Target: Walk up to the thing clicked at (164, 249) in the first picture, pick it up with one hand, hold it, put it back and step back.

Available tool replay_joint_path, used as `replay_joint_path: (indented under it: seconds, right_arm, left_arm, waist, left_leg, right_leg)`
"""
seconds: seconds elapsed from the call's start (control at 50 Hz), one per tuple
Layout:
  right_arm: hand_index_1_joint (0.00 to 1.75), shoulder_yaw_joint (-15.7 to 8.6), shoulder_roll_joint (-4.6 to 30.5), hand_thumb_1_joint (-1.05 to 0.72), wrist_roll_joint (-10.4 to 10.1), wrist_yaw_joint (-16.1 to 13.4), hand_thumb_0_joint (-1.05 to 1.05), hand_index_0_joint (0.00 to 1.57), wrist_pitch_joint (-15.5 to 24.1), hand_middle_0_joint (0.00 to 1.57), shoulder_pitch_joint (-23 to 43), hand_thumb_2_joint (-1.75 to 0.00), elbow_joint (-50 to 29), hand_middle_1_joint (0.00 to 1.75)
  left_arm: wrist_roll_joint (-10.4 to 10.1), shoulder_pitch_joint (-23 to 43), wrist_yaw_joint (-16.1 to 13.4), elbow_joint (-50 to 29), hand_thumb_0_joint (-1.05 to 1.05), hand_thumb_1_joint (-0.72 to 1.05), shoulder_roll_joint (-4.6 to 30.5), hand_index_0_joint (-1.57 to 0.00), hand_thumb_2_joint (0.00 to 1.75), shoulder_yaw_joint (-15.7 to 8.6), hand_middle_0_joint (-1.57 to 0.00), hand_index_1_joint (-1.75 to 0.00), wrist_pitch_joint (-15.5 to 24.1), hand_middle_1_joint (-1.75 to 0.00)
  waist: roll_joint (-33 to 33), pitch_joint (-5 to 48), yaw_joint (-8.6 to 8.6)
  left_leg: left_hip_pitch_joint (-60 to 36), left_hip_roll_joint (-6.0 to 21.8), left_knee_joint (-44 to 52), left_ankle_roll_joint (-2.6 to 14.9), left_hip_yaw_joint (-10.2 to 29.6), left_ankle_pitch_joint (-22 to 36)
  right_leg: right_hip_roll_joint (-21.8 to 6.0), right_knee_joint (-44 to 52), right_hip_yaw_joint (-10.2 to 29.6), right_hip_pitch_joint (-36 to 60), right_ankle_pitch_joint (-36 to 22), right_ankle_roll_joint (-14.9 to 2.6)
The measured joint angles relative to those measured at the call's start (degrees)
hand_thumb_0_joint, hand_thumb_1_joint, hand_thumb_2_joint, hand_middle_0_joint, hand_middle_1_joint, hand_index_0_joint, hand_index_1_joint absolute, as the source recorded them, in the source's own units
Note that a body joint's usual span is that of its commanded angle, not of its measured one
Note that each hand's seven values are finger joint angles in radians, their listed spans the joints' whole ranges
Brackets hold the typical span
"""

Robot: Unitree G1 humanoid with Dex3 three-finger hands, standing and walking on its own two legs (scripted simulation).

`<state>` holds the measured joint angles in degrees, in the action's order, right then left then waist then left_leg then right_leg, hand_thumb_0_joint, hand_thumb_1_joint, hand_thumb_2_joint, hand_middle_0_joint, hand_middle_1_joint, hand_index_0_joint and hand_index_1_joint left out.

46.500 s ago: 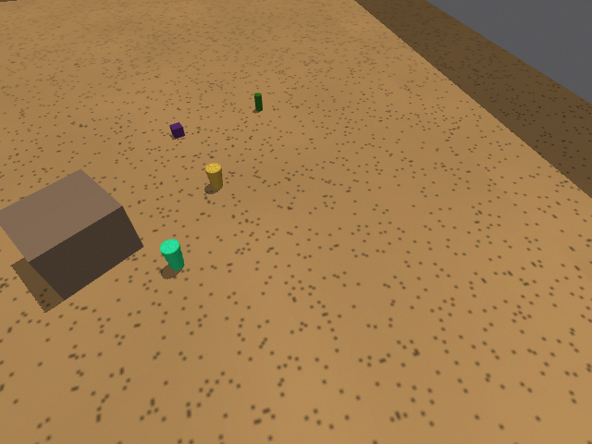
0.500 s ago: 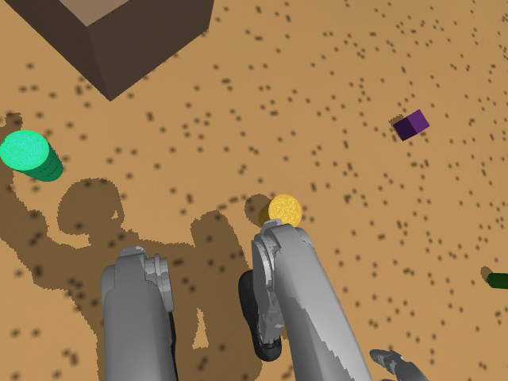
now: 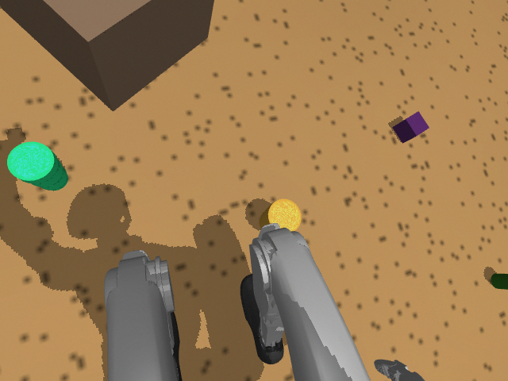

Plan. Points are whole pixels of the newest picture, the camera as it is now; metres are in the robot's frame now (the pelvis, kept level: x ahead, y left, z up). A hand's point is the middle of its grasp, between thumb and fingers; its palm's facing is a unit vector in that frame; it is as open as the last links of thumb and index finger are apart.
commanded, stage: withdraw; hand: left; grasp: from above
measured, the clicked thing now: (44, 170) +0.52 +0.32 -0.34
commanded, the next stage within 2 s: home in 1.16 s
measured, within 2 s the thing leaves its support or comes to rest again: neither
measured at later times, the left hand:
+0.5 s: hand out of the picture +0.50 +0.37 +0.06, palm faces -0.42 -0.09 -0.90, open 13.6 cm
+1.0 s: hand out of the picture +0.50 +0.36 -0.06, palm faces -0.44 -0.06 -0.90, open 13.4 cm
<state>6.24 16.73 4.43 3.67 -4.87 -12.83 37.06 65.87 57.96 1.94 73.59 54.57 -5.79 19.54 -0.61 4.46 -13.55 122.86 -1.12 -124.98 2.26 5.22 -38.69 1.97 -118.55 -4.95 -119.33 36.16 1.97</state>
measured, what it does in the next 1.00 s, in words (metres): stands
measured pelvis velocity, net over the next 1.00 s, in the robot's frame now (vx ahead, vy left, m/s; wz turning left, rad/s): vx -0.01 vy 0.01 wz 0.00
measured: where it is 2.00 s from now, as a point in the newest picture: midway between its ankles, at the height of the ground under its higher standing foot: (217, 351)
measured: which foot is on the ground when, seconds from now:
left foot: down 0.00-1.00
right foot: down 0.00-1.00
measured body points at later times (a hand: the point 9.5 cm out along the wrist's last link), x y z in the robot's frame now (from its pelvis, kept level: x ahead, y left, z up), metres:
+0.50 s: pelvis +0.01 +0.01 +0.10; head +0.21 +0.06 +0.50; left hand +0.51 +0.37 +0.11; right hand +0.07 -0.25 -0.02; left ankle +0.08 +0.11 -0.37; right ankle +0.11 -0.13 -0.37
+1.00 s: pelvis -0.01 +0.01 +0.04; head +0.24 +0.09 +0.41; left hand +0.52 +0.36 -0.01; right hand +0.02 -0.27 -0.05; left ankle +0.08 +0.11 -0.37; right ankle +0.11 -0.13 -0.37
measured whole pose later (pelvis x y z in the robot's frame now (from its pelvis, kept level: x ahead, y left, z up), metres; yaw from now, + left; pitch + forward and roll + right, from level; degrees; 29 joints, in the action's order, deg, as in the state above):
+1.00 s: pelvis -0.01 +0.01 +0.04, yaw +0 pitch +37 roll -9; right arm 6.2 16.3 5.3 2.7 -5.8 -11.5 37.7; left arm 75.3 65.8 -8.7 82.2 57.8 -6.7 23.4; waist 0.0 4.8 -16.5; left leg 117.5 -0.3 -116.7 3.1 3.9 -36.6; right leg 2.6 -110.1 -3.5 -114.3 33.5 2.5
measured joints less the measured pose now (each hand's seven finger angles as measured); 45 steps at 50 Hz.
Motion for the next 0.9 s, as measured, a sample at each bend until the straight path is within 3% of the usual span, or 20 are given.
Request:
replay_joint_path:
  seconds: [0.06, 0.12, 0.2, 0.26, 0.32, 0.4, 0.48, 0.56, 0.66, 0.76, 0.9]
  right_arm:
    - [0.3, -0.29, 0.37, -0.92, 0.85, -0.13, 0.0, 0.21, 0.2, 0.21, 0.84, -0.9, 0.47, 0.3]
    - [0.3, -1.32, 0.33, -0.92, 1.45, 0.41, 0.0, 0.21, 0.15, 0.21, 1.85, -0.9, 0.72, 0.3]
    - [0.29, -3.34, -1.18, -0.92, 0.74, 0.99, 0.0, 0.21, -0.05, 0.21, 3.52, -0.9, 0.64, 0.3]
    - [0.29, -3.64, -2.59, -0.92, -0.31, 0.9, 0.0, 0.21, -0.18, 0.21, 5.07, -0.9, 0.28, 0.3]
    - [0.29, -3.15, -3.3, -0.92, -1.53, 0.61, 0.0, 0.21, -0.41, 0.21, 5.79, -0.9, -0.2, 0.3]
    - [0.29, -2.42, -3.39, -0.92, -2.89, -0.19, 0.0, 0.21, -1.7, 0.21, 4.51, -0.9, -0.66, 0.3]
    - [0.29, -1.34, -3.09, -0.92, -3.46, -1.39, 0.0, 0.21, -2.31, 0.21, 2.05, -0.9, -0.12, 0.3]
    - [0.29, -0.54, -2.41, -0.92, -3.5, -2.7, 0.0, 0.21, -1.39, 0.21, -0.72, -0.9, 0.48, 0.3]
    - [0.3, -0.09, -0.99, -0.92, -3.19, -3.9, 0.0, 0.21, -0.52, 0.21, -2.74, -0.9, 0.63, 0.3]
    - [0.3, 0.02, 0.37, -0.92, -2.54, -4.31, 0.0, 0.21, -0.61, 0.21, -2.77, -0.9, 0.28, 0.3]
    - [0.3, 0.14, 0.78, -0.92, -0.46, -2.95, 0.0, 0.21, -0.85, 0.21, -0.94, -0.9, 0.42, 0.3]
  left_arm:
    - [2.66, -0.67, -2.33, -1.36, 0.0, -0.44, 0.89, -0.15, 0.9, -1.14, -0.13, -0.97, 4.47, -1.0]
    - [4.54, -1.69, -7.2, -4.6, 0.0, -0.46, 0.32, -0.14, 0.92, -1.63, -0.13, -0.98, 5.33, -1.0]
    - [4.8, -1.18, -13.44, -8.39, 0.0, -0.48, -2.2, -0.13, 0.95, -1.82, -0.12, -0.98, 0.59, -1.0]
    - [3.46, 1.15, -15.22, -7.36, 0.0, -0.48, -3.55, -0.13, 0.96, -1.24, -0.12, -0.98, -5.72, -0.99]
    - [2.22, 2.3, -13.02, -5.47, 0.0, -0.48, -4.18, -0.13, 0.96, -0.33, -0.13, -0.97, -11.56, -0.98]
    - [-0.18, 0.25, -5.99, -6.79, 0.0, -0.45, -5.03, -0.16, 0.95, 0.93, -0.16, -0.95, -15.71, -0.95]
    - [-3.09, -1.53, 0.65, -7.68, 0.0, -0.44, -4.56, -0.17, 0.94, 2.35, -0.17, -0.93, -14.74, -0.93]
    - [-4.92, -0.33, 4.2, -5.02, 0.0, -0.45, -2.23, -0.16, 0.94, 3.16, -0.16, -0.94, -10.84, -0.94]
    - [-3.7, 3.0, 4.68, 0.15, 0.0, -0.45, 1.09, -0.16, 0.94, 4.67, -0.16, -0.93, -5.1, -0.93]
    - [-1.21, 4.75, 3.58, 4.32, 0.0, -0.44, 2.55, -0.16, 0.93, 4.52, -0.16, -0.92, -0.54, -0.92]
    - [4.76, 6.41, -3.46, 7.21, 0.0, -0.41, 3.8, -0.19, 0.9, 0.67, -0.18, -0.89, 4.89, -0.89]
  waist:
    - [0.96, -0.71, 0.18]
    - [1.32, -0.94, 0.51]
    - [1.7, -0.26, 0.76]
    - [1.48, 0.74, 0.47]
    - [-0.14, 2.11, 0.31]
    - [-2.17, 3.65, 1.02]
    - [-2.87, 4.32, 1.57]
    - [-2.77, 4.7, 1.0]
    - [-1.87, 3.99, -0.16]
    - [-1.13, 2.76, -1.05]
    - [0.08, 1.93, -2.51]
  left_leg:
    - [1.21, -0.25, -1.94, -0.09, 0.4, -0.11]
    - [2.34, -0.71, -3.45, -0.05, 0.5, 0.01]
    - [2.45, -1.05, -3.13, 0.01, 0.09, 0.58]
    - [0.86, -0.81, -0.73, 0.04, 0.02, 1.12]
    - [-1.74, -0.46, 3.08, 0.14, 0.21, 1.57]
    - [-8.01, 0.33, 9.5, 0.37, -0.37, 1.6]
    - [-15.93, 0.98, 16.05, 0.39, -0.99, 1.67]
    - [-21.35, 1.15, 20.43, 0.16, -0.87, 1.94]
    - [-23.55, 1.22, 22.05, 0.04, -0.81, 2.05]
    - [-21.49, 1.26, 21.28, 0.23, -1.16, 2.37]
    - [-12.65, 1.19, 14.33, 0.66, -1.48, 1.83]
  right_leg:
    - [-0.18, -1.68, -0.44, -0.85, 0.22, 0.02]
    - [-0.58, -3.13, -0.62, -1.57, 0.46, 0.08]
    - [-0.93, -3.15, -0.24, -1.59, 0.27, 0.27]
    - [-0.73, -0.77, -0.07, -0.23, -0.47, 0.36]
    - [-0.39, 3.32, -0.11, 2.28, -1.28, 0.34]
    - [0.26, 9.75, 0.68, 7.99, -1.92, 0.45]
    - [0.77, 16.09, 1.49, 15.32, -2.39, 0.33]
    - [0.9, 20.43, 1.5, 20.63, -2.73, -0.09]
    - [0.95, 22.08, 1.48, 22.83, -2.88, -0.29]
    - [1.0, 21.3, 1.76, 20.72, -3.23, -0.52]
    - [0.97, 14.36, 1.86, 11.89, -2.68, 0.01]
